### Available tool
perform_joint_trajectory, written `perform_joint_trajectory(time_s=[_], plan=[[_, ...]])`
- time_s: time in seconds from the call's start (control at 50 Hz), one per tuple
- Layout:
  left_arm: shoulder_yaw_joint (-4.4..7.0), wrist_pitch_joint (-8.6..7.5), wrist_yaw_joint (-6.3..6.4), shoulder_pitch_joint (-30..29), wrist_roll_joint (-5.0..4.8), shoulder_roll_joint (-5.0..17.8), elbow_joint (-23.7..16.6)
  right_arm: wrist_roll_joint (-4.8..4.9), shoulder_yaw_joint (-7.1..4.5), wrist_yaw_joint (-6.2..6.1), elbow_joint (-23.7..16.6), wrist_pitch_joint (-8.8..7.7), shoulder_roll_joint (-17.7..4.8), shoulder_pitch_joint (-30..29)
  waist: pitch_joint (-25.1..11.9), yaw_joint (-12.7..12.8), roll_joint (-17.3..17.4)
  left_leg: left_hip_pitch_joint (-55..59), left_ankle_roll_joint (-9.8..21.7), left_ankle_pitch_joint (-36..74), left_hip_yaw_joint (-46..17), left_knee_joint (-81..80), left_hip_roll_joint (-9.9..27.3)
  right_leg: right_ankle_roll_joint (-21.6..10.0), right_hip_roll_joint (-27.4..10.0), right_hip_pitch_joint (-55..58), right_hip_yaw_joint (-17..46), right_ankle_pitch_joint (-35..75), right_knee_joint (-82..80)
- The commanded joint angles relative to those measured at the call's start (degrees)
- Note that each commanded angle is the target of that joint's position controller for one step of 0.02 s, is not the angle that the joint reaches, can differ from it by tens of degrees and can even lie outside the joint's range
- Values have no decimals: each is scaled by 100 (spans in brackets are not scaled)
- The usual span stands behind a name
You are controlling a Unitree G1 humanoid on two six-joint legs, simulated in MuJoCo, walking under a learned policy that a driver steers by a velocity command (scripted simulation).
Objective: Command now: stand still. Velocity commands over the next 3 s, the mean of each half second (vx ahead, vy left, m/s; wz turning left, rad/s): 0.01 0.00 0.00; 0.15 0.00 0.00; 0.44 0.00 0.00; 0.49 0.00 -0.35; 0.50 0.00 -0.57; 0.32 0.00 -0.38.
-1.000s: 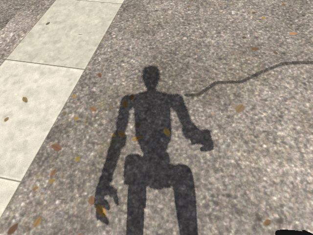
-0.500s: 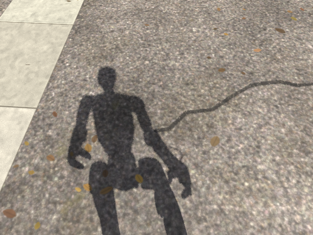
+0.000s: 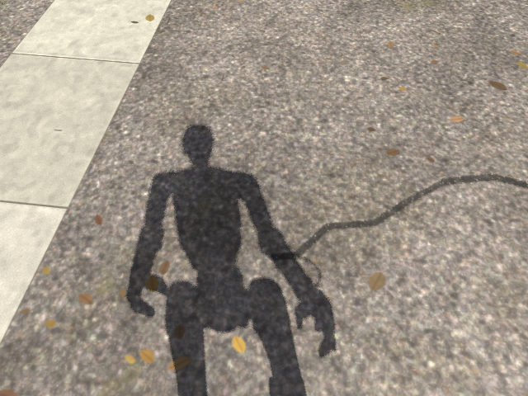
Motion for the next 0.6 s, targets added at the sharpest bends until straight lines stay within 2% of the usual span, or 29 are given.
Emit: perform_joint_trajectory(time_s=[0.02, 0.26, 0.6], plan=[[133, 4, 10, -103, -3, 598, -189, 7, -84, -21, -66, -2, -596, 289, -400, -14, 132, -552, 156, 1584, -157, -456, 213, -314, -330, 1035, 316, 1853, -62], [160, 128, 80, -148, -1, 632, 132, -12, -42, -34, 30, -7, -505, 397, -155, 15, 63, -615, 159, 1322, -128, -624, 195, -191, -298, 1083, 314, 1445, -155], [137, 149, 135, -3, 3, 533, 498, -22, -14, -66, 105, -46, -301, 753, 81, 60, 69, -798, 170, 628, -78, -851, 137, -121, -280, 984, 343, 790, -343]])
Next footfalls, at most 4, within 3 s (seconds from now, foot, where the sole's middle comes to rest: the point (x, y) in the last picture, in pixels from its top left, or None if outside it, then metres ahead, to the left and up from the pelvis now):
1.44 left None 0.48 0.11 -0.77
2.02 right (321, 298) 0.77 -0.14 -0.77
2.52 left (290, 205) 1.11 -0.07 -0.77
2.96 right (385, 207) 1.11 -0.38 -0.77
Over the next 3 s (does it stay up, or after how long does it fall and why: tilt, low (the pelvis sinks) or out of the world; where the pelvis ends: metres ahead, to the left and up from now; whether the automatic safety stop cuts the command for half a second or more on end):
stays up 1.07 -0.21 -0.01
